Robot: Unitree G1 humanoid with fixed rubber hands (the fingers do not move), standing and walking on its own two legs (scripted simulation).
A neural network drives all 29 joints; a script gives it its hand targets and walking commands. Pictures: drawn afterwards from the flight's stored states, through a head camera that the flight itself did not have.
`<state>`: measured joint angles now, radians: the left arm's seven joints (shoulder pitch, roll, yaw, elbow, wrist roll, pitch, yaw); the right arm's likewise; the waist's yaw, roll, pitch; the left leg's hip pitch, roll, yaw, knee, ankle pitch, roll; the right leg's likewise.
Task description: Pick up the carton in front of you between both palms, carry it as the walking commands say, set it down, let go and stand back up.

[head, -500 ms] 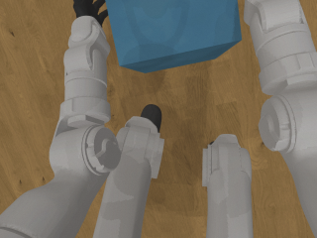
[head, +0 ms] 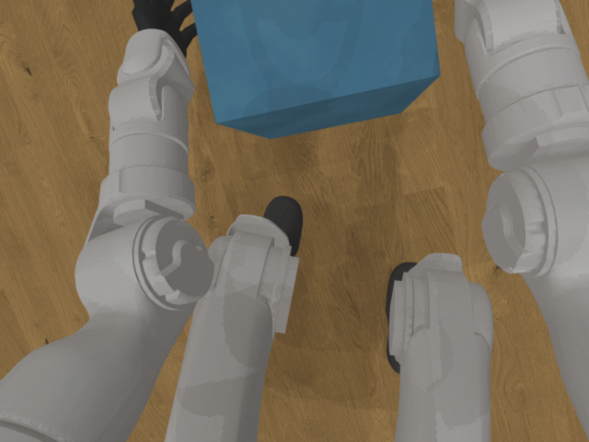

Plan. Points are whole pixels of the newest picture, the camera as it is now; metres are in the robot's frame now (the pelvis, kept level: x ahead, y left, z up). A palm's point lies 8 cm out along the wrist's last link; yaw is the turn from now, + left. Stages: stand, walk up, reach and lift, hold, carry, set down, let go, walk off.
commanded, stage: set down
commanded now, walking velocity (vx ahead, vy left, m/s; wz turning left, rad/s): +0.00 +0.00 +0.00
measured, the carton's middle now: (316, 34) +0.53 +0.09 -0.26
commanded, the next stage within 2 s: let go in 1.88 s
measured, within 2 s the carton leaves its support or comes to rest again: rests again in 0.50 s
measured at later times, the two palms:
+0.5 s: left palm (158, 34) +0.50 +0.25 -0.17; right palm out of the picture +0.58 -0.05 -0.19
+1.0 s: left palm (144, 30) +0.50 +0.26 -0.17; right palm out of the picture +0.61 -0.09 -0.17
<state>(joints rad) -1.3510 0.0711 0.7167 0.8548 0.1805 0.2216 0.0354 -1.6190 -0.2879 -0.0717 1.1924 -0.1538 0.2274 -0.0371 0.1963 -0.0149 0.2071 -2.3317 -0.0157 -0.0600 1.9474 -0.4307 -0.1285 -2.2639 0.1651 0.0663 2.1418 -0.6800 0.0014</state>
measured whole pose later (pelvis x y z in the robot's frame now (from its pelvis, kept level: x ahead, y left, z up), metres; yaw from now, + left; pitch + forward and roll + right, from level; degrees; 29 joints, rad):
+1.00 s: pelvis -0.01 +0.03 -0.01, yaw -1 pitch +40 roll +5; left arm -1.39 0.21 0.42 0.97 -0.19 0.08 0.15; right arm -1.71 -0.54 0.22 1.14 0.12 0.18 0.01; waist 0.20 0.03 0.36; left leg -2.29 0.01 0.01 2.00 -0.41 -0.05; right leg -2.23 0.05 0.07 2.19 -0.66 0.01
